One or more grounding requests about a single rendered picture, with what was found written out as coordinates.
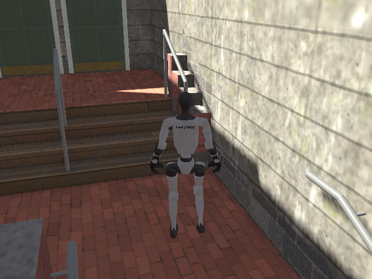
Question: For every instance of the stairs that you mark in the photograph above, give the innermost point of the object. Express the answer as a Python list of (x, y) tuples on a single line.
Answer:
[(105, 142)]

